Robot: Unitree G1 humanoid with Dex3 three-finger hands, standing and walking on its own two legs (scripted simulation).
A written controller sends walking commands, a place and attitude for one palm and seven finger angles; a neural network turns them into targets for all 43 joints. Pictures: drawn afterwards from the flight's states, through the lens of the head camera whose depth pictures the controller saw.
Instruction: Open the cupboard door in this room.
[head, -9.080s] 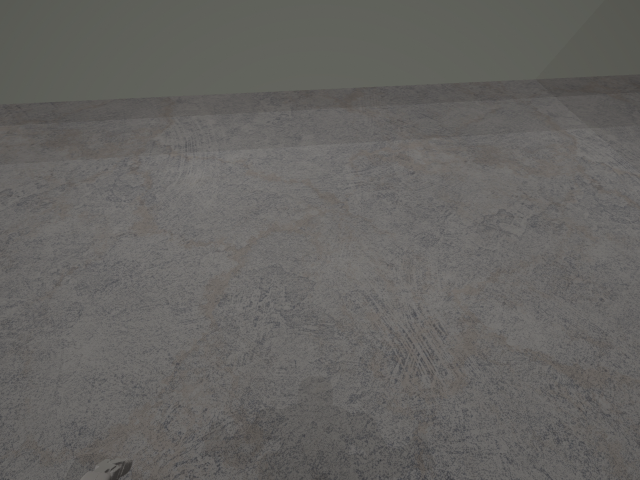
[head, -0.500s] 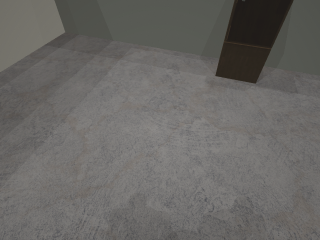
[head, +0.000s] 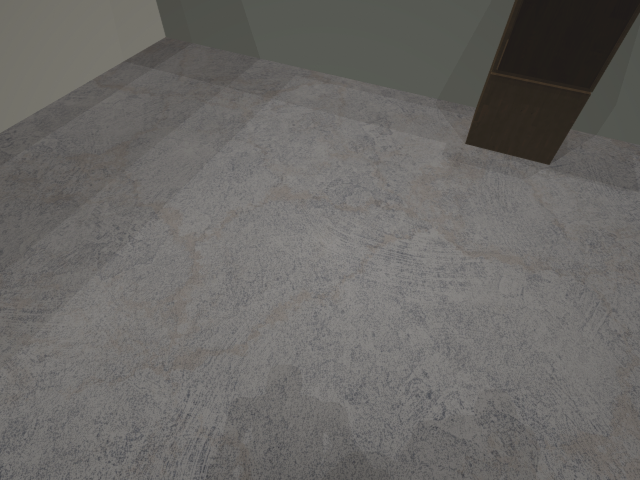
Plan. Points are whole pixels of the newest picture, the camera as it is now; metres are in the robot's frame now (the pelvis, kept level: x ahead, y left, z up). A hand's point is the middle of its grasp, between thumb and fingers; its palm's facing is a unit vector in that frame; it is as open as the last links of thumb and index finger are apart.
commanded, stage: stand and wait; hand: left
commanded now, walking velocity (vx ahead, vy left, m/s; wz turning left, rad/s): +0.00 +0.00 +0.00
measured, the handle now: out of the picture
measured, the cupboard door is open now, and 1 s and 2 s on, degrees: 0 0 0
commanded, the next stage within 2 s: turn or walk to find it in 0.94 s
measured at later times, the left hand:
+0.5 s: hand out of the picture +0.04 +0.20 -0.16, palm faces -0.01 -0.96 -0.28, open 7.4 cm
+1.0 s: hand out of the picture +0.12 +0.22 -0.14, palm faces -0.05 -0.94 -0.35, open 7.4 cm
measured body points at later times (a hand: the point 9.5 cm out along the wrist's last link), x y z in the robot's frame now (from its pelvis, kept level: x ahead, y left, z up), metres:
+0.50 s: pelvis +0.01 -0.01 +0.01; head +0.02 -0.02 +0.46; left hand +0.05 +0.25 -0.14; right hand +0.05 -0.28 -0.14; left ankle +0.03 +0.10 -0.74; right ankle +0.00 -0.13 -0.74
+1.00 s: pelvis +0.03 -0.03 +0.01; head +0.04 -0.03 +0.46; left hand +0.12 +0.27 -0.12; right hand +0.11 -0.33 -0.12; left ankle +0.03 +0.10 -0.74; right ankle +0.01 -0.13 -0.74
